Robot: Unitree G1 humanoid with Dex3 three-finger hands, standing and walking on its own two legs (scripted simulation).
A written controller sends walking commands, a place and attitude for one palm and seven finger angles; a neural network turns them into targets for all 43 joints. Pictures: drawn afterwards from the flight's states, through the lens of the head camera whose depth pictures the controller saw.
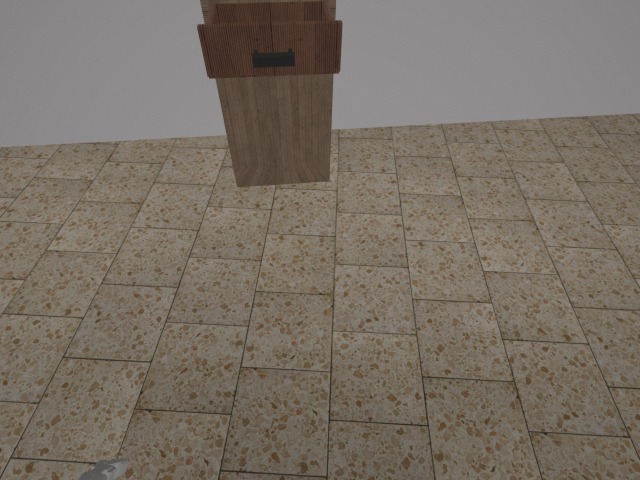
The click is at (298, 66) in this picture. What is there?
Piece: drawer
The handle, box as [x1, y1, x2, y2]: [252, 48, 294, 67]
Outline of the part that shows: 293,52 291,51 291,48 289,48 287,52 258,53 256,50 254,50 254,52 252,53 253,66 259,67 294,65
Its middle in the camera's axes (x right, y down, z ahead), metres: -0.14 -0.52 +1.10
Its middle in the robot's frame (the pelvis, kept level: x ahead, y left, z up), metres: +1.17 +0.20 -0.01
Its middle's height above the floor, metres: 0.76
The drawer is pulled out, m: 0.30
